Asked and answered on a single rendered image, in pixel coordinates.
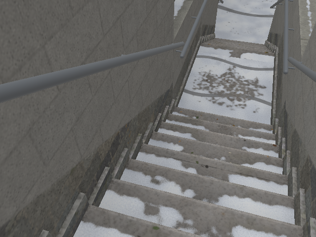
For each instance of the stairs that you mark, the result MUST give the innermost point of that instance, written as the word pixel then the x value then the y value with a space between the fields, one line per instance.
pixel 239 44
pixel 200 175

